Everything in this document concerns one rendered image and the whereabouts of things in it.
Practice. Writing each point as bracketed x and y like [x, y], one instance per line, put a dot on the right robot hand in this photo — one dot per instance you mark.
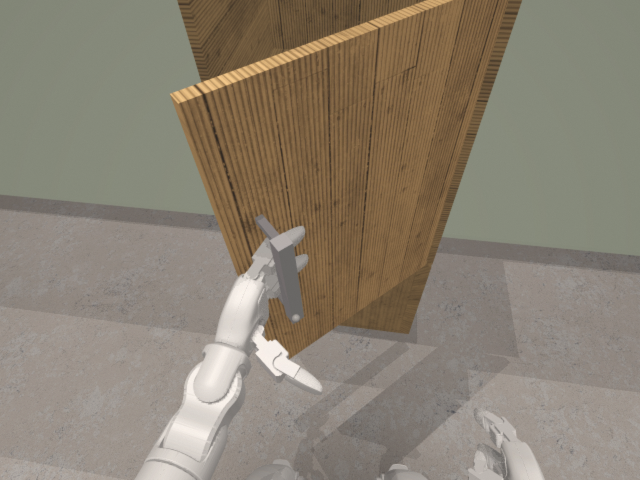
[516, 461]

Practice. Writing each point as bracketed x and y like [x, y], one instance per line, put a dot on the left robot shin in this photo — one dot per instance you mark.
[282, 462]

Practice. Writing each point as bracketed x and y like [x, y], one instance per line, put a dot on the cupboard door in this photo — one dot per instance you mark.
[356, 137]

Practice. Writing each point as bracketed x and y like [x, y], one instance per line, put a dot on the handle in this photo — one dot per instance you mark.
[285, 262]

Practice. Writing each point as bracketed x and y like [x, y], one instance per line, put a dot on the left robot hand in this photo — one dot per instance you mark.
[247, 304]

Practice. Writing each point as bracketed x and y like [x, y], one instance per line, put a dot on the left robot forearm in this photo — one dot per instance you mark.
[192, 443]

